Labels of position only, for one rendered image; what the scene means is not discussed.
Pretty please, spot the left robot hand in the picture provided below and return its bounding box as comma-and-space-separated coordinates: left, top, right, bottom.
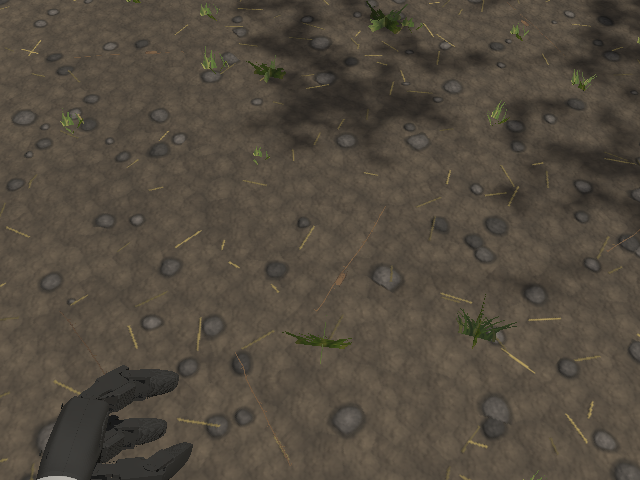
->
36, 365, 193, 480

